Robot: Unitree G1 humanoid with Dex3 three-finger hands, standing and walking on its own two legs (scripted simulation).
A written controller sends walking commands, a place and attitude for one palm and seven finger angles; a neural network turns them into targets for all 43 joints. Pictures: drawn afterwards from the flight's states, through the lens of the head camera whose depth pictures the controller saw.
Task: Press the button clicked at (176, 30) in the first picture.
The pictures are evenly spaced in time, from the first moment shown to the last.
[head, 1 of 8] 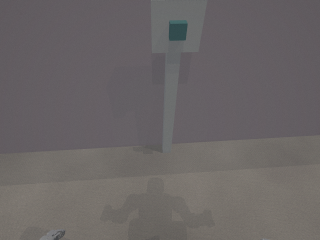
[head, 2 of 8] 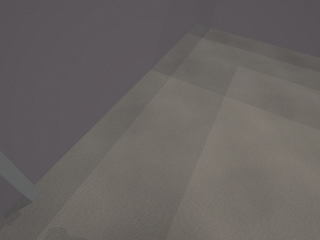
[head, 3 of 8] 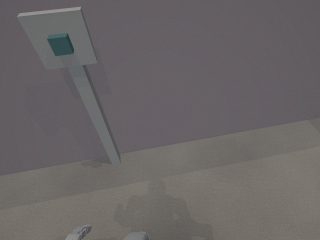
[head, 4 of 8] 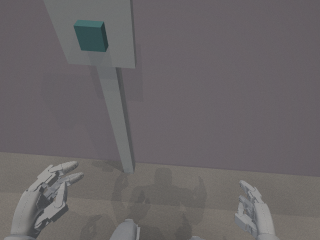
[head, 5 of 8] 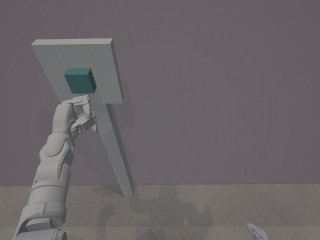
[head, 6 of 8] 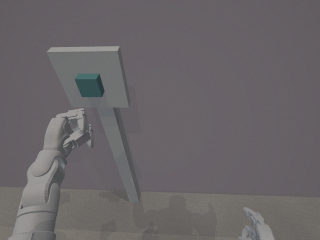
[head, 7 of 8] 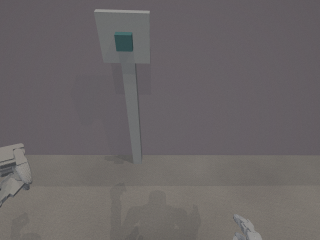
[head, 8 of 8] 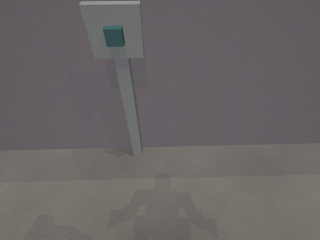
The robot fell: no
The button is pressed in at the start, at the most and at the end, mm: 0 13 0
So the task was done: yes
